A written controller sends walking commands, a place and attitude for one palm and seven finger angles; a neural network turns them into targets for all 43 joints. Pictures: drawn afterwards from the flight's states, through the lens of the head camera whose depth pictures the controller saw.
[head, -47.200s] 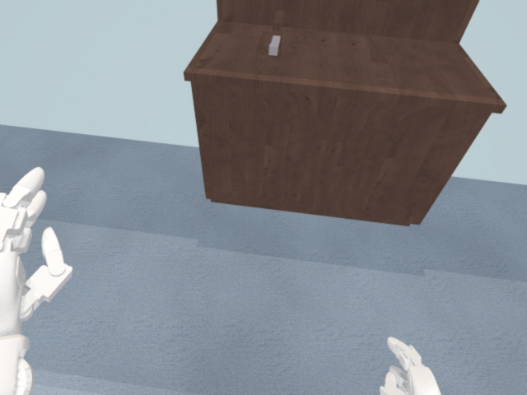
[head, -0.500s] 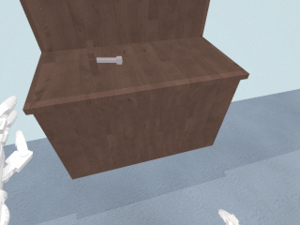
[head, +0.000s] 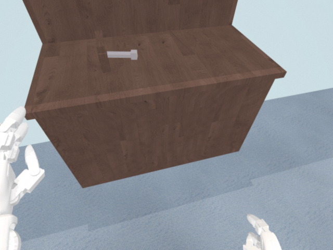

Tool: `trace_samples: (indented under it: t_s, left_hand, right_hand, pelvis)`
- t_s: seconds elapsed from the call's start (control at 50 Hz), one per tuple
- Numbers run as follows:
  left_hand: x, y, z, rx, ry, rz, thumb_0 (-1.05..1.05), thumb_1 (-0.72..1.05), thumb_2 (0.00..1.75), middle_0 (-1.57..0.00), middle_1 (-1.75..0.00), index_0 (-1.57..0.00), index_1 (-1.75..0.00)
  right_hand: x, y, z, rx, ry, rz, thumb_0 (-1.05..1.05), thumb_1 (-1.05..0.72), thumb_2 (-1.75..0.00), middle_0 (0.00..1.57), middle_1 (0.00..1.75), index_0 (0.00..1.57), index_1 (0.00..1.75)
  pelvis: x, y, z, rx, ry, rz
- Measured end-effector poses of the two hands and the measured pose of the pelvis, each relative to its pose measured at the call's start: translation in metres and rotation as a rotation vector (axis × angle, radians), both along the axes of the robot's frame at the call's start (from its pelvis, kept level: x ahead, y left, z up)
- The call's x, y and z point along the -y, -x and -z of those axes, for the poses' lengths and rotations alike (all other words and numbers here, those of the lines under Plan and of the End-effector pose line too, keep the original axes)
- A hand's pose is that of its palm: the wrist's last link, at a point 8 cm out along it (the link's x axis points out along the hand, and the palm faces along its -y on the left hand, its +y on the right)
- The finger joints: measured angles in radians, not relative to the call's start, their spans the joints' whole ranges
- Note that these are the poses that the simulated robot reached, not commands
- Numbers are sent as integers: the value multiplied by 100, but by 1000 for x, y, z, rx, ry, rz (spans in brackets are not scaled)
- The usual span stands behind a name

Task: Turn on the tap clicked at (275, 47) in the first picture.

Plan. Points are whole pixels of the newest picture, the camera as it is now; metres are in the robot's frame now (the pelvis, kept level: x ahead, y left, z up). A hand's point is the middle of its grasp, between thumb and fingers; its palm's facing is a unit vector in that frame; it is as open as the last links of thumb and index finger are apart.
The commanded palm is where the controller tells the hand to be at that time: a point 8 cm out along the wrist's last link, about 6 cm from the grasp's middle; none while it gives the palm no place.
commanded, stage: stand and check the lever's angle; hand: left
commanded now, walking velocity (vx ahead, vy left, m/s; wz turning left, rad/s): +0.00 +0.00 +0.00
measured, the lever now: (134, 54) +0.79 +0.18 +0.06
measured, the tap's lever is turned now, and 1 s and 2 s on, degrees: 75 75 75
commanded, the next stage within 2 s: stand and wait in 0.02 s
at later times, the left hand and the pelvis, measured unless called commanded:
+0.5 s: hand (38, 154) +0.24 +0.25 +0.17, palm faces +0.37 -0.86 -0.36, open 7.4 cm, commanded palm +0.19 +0.29 +0.18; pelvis +0.03 +0.02 +0.01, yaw -1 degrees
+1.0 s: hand (31, 156) +0.24 +0.26 +0.17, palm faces +0.37 -0.86 -0.35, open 7.4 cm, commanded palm +0.19 +0.30 +0.18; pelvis +0.02 +0.03 +0.01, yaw -2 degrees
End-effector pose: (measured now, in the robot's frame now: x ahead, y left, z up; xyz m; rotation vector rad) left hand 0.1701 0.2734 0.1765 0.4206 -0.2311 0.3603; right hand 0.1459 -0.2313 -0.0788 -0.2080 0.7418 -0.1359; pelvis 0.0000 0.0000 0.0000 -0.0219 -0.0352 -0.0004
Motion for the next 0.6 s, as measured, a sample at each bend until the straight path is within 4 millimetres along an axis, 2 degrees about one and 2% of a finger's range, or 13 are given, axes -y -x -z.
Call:
trace_samples:
  t_s: [0.14,0.34,0.46,0.6]
  left_hand:
    - [-13,-15,-4,-11,-22,-25,2,89,90,-21,-30,-21,-30]
    - [-13,-32,-1,-35,8,10,2,90,90,-21,-30,-21,-30]
    - [-19,-35,-1,-37,10,6,2,89,90,-21,-30,-21,-30]
    - [-25,-34,-3,-27,17,-1,2,90,90,-21,-30,-21,-30]
  right_hand:
    - [-9,-20,-8,11,5,-1,1,-90,-90,20,30,21,30]
    - [-15,-52,-24,72,9,-5,1,-90,-90,20,30,21,30]
    - [-16,-57,-29,74,26,0,1,-90,-90,20,30,21,30]
    - [-20,-53,-27,58,26,5,1,-90,-90,20,30,21,30]
  pelvis:
    - [-4,-11,-7,-4,-15,6]
    - [-11,-22,-11,-20,-8,19]
    - [-16,-26,-12,-23,-9,20]
    - [-20,-26,-13,-24,-7,22]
